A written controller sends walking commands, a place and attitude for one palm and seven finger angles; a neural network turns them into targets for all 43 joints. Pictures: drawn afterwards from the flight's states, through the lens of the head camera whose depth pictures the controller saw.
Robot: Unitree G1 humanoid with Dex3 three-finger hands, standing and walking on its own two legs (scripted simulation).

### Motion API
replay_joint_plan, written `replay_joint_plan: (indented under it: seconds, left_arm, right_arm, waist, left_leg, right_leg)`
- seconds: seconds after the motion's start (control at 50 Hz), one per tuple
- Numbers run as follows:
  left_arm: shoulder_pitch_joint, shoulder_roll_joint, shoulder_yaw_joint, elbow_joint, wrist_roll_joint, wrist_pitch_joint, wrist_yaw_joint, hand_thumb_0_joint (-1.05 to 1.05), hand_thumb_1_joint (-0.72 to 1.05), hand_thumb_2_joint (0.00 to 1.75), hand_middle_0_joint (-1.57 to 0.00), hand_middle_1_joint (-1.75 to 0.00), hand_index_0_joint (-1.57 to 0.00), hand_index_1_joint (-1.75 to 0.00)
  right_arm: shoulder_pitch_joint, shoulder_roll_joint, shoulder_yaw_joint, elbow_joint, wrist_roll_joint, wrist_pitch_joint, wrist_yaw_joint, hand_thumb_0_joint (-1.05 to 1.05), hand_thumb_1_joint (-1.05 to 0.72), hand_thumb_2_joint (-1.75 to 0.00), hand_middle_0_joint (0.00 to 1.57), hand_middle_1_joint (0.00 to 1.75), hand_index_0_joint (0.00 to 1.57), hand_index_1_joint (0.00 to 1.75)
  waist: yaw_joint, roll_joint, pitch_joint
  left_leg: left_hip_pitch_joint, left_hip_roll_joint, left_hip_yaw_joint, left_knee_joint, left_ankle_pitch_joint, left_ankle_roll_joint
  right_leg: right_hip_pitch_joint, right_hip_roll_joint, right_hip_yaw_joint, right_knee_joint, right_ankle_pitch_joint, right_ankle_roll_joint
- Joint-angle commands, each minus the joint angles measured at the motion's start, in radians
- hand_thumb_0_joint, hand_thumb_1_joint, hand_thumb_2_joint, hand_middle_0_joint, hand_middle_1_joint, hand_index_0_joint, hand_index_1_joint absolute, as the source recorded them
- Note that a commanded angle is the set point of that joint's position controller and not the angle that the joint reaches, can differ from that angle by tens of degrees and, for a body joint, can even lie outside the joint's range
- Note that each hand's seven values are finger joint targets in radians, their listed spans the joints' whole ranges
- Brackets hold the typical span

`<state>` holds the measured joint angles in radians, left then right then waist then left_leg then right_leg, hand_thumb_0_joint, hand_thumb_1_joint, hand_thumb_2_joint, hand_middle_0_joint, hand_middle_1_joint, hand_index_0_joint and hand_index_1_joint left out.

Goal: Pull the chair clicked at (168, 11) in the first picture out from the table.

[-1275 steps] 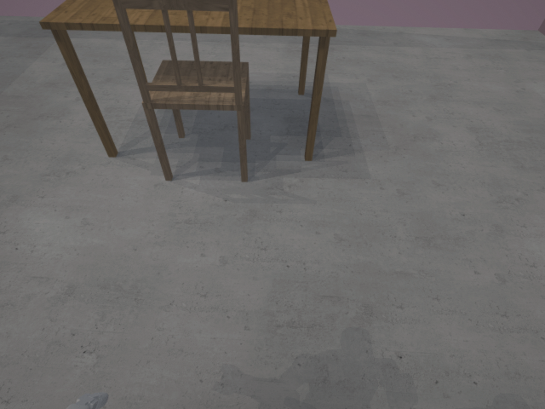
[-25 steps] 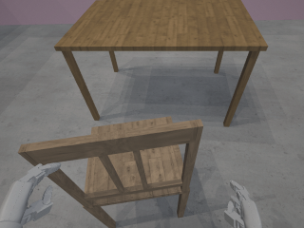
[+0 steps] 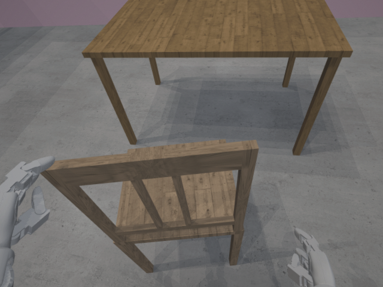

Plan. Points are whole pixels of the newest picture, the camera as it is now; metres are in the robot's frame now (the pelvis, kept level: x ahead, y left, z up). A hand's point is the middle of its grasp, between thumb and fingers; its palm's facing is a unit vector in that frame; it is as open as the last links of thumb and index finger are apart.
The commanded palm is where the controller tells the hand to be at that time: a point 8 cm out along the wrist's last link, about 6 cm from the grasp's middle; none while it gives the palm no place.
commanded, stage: step back with the hand held close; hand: left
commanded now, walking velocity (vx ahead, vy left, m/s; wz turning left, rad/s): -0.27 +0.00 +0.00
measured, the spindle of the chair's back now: (149, 205) +0.30 +0.18 -0.08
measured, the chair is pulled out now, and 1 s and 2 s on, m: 0.56 0.56 0.56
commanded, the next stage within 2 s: stop stepping back and stand still in 1.14 s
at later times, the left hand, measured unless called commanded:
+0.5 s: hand out of the picture +0.12 +0.30 +0.17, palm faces +0.41 -0.74 -0.53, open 7.4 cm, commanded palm +0.06 +0.33 +0.18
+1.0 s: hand out of the picture +0.05 +0.29 +0.18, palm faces +0.47 -0.70 -0.54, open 7.4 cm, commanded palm -0.01 +0.33 +0.18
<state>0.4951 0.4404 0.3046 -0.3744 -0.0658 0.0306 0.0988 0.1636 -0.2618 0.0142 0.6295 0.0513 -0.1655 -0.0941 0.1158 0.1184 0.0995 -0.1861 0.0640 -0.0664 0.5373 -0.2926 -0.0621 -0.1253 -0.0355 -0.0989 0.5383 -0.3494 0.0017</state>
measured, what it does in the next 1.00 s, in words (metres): shifts its weight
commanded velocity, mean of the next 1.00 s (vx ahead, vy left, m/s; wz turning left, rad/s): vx -0.32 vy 0.00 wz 0.02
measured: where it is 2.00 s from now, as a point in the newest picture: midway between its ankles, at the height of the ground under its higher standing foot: outside the picture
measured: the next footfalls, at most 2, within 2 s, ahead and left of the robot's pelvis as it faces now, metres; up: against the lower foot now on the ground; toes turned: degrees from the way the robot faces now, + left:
left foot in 1.12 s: -0.04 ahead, +0.16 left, +0.00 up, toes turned +4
right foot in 1.40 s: -0.20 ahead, -0.13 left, +0.00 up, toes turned -4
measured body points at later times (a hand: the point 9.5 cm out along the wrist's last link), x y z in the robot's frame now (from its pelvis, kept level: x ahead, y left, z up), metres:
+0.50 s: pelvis -0.08 +0.03 -0.01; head -0.06 +0.03 +0.44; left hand +0.09 +0.33 +0.19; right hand +0.07 -0.21 -0.10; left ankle +0.00 +0.17 -0.73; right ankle -0.03 -0.11 -0.73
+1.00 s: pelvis -0.14 +0.03 -0.02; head -0.11 +0.04 +0.43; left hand +0.02 +0.33 +0.21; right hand +0.04 -0.21 -0.10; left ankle -0.01 +0.17 -0.72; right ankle -0.03 -0.11 -0.73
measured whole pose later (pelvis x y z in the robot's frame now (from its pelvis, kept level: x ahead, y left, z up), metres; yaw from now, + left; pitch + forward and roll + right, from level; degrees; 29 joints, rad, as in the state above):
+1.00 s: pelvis -0.14 +0.03 -0.02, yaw +3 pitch -2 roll -1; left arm 0.54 0.47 0.50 -0.57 -0.01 -0.28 0.16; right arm 0.20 -0.21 -0.02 0.64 0.01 -0.17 -0.08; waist 0.01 0.00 0.11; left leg -0.53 0.06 -0.01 0.75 -0.41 -0.01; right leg -0.43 -0.04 -0.05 0.66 -0.19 0.01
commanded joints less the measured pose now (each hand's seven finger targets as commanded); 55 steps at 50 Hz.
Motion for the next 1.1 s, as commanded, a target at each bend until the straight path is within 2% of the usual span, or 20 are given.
replay_joint_plan:
  seconds: [0.0,0.08,0.16,0.26,0.3,0.38,0.44,0.52,0.58,0.68,0.76,0.82,0.84,0.9,0.96,0.98,1.0,1.04,1.06,1.08]
  left_arm:
    - [-0.101,0.148,0.195,-0.278,0.010,-0.175,0.036,0.00,0.90,0.90,-0.20,-0.30,-0.20,-0.30]
    - [0.166,0.115,0.239,-0.206,0.019,-0.177,0.043,0.00,0.90,0.90,-0.20,-0.30,-0.20,-0.30]
    - [0.166,0.173,0.303,-0.246,0.011,-0.210,0.048,0.00,0.90,0.90,-0.20,-0.30,-0.20,-0.30]
    - [0.121,0.189,0.295,-0.337,0.006,-0.250,0.059,0.00,0.90,0.90,-0.20,-0.30,-0.20,-0.30]
    - [0.099,0.184,0.283,-0.349,0.014,-0.266,0.067,0.00,0.90,0.90,-0.20,-0.30,-0.20,-0.30]
    - [0.052,0.181,0.282,-0.334,0.036,-0.289,0.077,0.00,0.90,0.90,-0.20,-0.30,-0.20,-0.30]
    - [0.027,0.167,0.271,-0.352,0.039,-0.308,0.080,0.00,0.90,0.90,-0.20,-0.30,-0.20,-0.30]
    - [-0.013,0.185,0.274,-0.369,0.032,-0.315,0.090,0.00,0.90,0.90,-0.20,-0.30,-0.20,-0.30]
    - [-0.007,0.187,0.277,-0.337,0.027,-0.303,0.100,0.00,0.90,0.90,-0.20,-0.30,-0.20,-0.30]
    - [0.006,0.200,0.306,-0.341,0.035,-0.299,0.104,0.00,0.90,0.90,-0.20,-0.30,-0.20,-0.30]
    - [0.056,0.179,0.309,-0.370,0.035,-0.328,0.089,0.00,0.90,0.90,-0.20,-0.30,-0.20,-0.30]
    - [0.052,0.173,0.319,-0.352,0.048,-0.344,0.081,0.00,0.90,0.90,-0.20,-0.30,-0.20,-0.30]
    - [0.045,0.174,0.322,-0.352,0.053,-0.352,0.079,0.00,0.90,0.90,-0.20,-0.30,-0.20,-0.30]
    - [0.033,0.230,0.353,-0.397,0.038,-0.372,0.083,0.00,0.90,0.90,-0.20,-0.30,-0.20,-0.30]
    - [-0.017,0.224,0.337,-0.379,0.037,-0.368,0.098,0.00,0.90,0.90,-0.20,-0.30,-0.20,-0.30]
    - [-0.029,0.225,0.338,-0.358,0.039,-0.359,0.106,0.00,0.90,0.90,-0.20,-0.30,-0.20,-0.30]
    - [-0.038,0.203,0.308,-0.351,0.042,-0.349,0.104,0.00,0.90,0.90,-0.20,-0.30,-0.20,-0.30]
    - [-0.092,0.205,0.306,-0.364,0.044,-0.353,0.105,0.00,0.90,0.90,-0.20,-0.30,-0.20,-0.30]
    - [-0.076,0.204,0.312,-0.344,0.049,-0.357,0.105,0.00,0.90,0.90,-0.20,-0.30,-0.20,-0.30]
    - [-0.058,0.194,0.306,-0.342,0.050,-0.363,0.106,0.00,0.90,0.90,-0.20,-0.30,-0.20,-0.30]
  right_arm:
    - [-0.077,-0.073,-0.048,-0.187,-0.007,0.010,0.011,0.00,-0.90,-0.90,0.20,0.30,0.20,0.30]
    - [-0.106,-0.065,-0.083,-0.191,-0.004,0.077,0.028,0.00,-0.90,-0.90,0.20,0.30,0.20,0.30]
    - [-0.113,-0.054,-0.090,-0.211,-0.008,0.117,0.018,0.00,-0.90,-0.90,0.20,0.30,0.20,0.30]
    - [-0.114,-0.072,-0.077,-0.214,-0.015,0.081,-0.007,0.00,-0.90,-0.90,0.20,0.30,0.20,0.30]
    - [-0.108,-0.076,-0.070,-0.207,-0.016,0.055,-0.018,0.00,-0.90,-0.90,0.20,0.30,0.20,0.30]
    - [-0.076,-0.092,-0.075,-0.179,-0.013,0.004,-0.025,0.00,-0.90,-0.90,0.20,0.30,0.20,0.30]
    - [-0.053,-0.091,-0.075,-0.178,-0.023,-0.024,-0.021,0.00,-0.90,-0.90,0.20,0.30,0.20,0.30]
    - [-0.029,-0.074,-0.071,-0.145,-0.041,-0.036,-0.018,0.00,-0.90,-0.90,0.20,0.30,0.20,0.30]
    - [-0.029,-0.073,-0.070,-0.112,-0.045,-0.029,-0.011,0.00,-0.90,-0.90,0.20,0.30,0.20,0.30]
    - [-0.057,-0.083,-0.076,-0.149,-0.034,-0.022,-0.015,0.00,-0.90,-0.90,0.20,0.30,0.20,0.30]
    - [-0.055,-0.085,-0.082,-0.160,-0.033,-0.038,-0.007,0.00,-0.90,-0.90,0.20,0.30,0.20,0.30]
    - [-0.052,-0.102,-0.091,-0.172,-0.028,-0.055,-0.003,0.00,-0.90,-0.90,0.20,0.30,0.20,0.30]
    - [-0.044,-0.101,-0.092,-0.172,-0.026,-0.059,-0.001,0.00,-0.90,-0.90,0.20,0.30,0.20,0.30]
    - [-0.037,-0.074,-0.090,-0.157,-0.035,-0.070,-0.001,0.00,-0.90,-0.90,0.20,0.30,0.20,0.30]
    - [-0.001,-0.057,-0.093,-0.106,-0.056,-0.065,0.010,0.00,-0.90,-0.90,0.20,0.30,0.20,0.30]
    - [0.002,-0.053,-0.094,-0.075,-0.061,-0.054,0.015,0.00,-0.90,-0.90,0.20,0.30,0.20,0.30]
    - [0.002,-0.049,-0.087,-0.061,-0.064,-0.041,0.023,0.00,-0.90,-0.90,0.20,0.30,0.20,0.30]
    - [-0.028,-0.039,-0.071,-0.085,-0.060,-0.044,0.017,0.00,-0.90,-0.90,0.20,0.30,0.20,0.30]
    - [-0.029,-0.046,-0.072,-0.089,-0.057,-0.045,0.009,0.00,-0.90,-0.90,0.20,0.30,0.20,0.30]
    - [-0.046,-0.069,-0.081,-0.093,-0.054,-0.048,0.001,0.00,-0.90,-0.90,0.20,0.30,0.20,0.30]
  waist:
    - [-0.088,-0.087,-0.215]
    - [-0.094,-0.096,-0.242]
    - [-0.098,-0.169,-0.222]
    - [-0.095,-0.026,-0.198]
    - [-0.096,0.056,-0.176]
    - [-0.099,0.093,-0.139]
    - [-0.098,0.019,-0.128]
    - [-0.109,-0.119,-0.131]
    - [-0.114,-0.123,-0.163]
    - [-0.105,0.010,-0.130]
    - [-0.103,0.034,-0.194]
    - [-0.106,0.110,-0.144]
    - [-0.106,0.085,-0.122]
    - [-0.105,-0.045,-0.148]
    - [-0.114,-0.245,-0.161]
    - [-0.118,-0.298,-0.189]
    - [-0.126,-0.338,-0.225]
    - [-0.133,-0.306,-0.159]
    - [-0.131,-0.258,-0.130]
    - [-0.122,-0.122,-0.088]
  left_leg:
    - [0.084,0.021,0.062,-0.035,0.417,0.089]
    - [0.005,0.039,0.051,-0.045,0.415,0.089]
    - [-0.079,0.031,0.042,-0.023,0.282,0.074]
    - [-0.155,0.075,-0.024,-0.152,0.130,0.096]
    - [-0.246,0.097,-0.045,-0.216,-0.057,0.116]
    - [-0.439,0.108,-0.069,-0.245,-0.334,0.139]
    - [-0.412,0.078,-0.051,-0.170,-0.353,0.122]
    - [-0.211,-0.006,0.016,0.011,-0.234,0.080]
    - [-0.113,-0.011,0.017,0.064,-0.158,0.071]
    - [-0.325,0.087,-0.102,-0.184,-0.325,0.111]
    - [-0.371,0.121,-0.100,-0.167,-0.198,0.131]
    - [-0.598,0.164,-0.106,-0.228,-0.478,0.160]
    - [-0.618,0.158,-0.102,-0.203,-0.480,0.162]
    - [-0.387,0.062,-0.002,-0.004,-0.332,0.115]
    - [-0.163,-0.050,0.087,0.356,-0.275,0.052]
    - [-0.100,-0.059,0.099,0.441,-0.203,0.047]
    - [-0.064,-0.063,0.087,0.458,-0.161,0.051]
    - [-0.066,-0.044,0.066,0.215,-0.169,0.062]
    - [-0.090,-0.025,0.053,0.030,-0.178,0.074]
    - [-0.153,0.053,-0.043,-0.151,-0.189,0.114]
  right_leg:
    - [0.027,-0.097,0.086,-0.086,0.616,-0.003]
    - [0.022,-0.091,0.083,-0.087,0.501,-0.009]
    - [-0.038,-0.113,0.100,-0.107,0.410,-0.026]
    - [-0.054,-0.048,0.071,-0.066,0.193,0.008]
    - [-0.012,-0.029,0.063,-0.024,0.107,0.017]
    - [0.078,-0.007,0.068,0.035,0.059,0.023]
    - [-0.017,-0.021,0.105,-0.020,-0.026,0.012]
    - [-0.249,-0.107,0.209,-0.202,-0.135,-0.039]
    - [-0.315,-0.141,0.212,-0.215,-0.111,-0.063]
    - [-0.152,-0.025,0.119,-0.060,-0.149,0.005]
    - [-0.030,-0.010,0.101,0.062,0.107,0.005]
    - [0.072,0.011,0.100,0.155,-0.051,0.014]
    - [0.057,0.012,0.106,0.157,-0.045,0.009]
    - [-0.174,-0.066,0.205,-0.022,-0.032,-0.034]
    - [-0.471,-0.244,0.404,-0.303,-0.334,-0.130]
    - [-0.486,-0.283,0.414,-0.328,-0.254,-0.156]
    - [-0.457,-0.292,0.368,-0.308,-0.178,-0.151]
    - [-0.417,-0.231,0.277,-0.250,-0.116,-0.097]
    - [-0.376,-0.177,0.243,-0.184,-0.114,-0.058]
    - [-0.345,-0.107,0.209,-0.070,-0.098,-0.029]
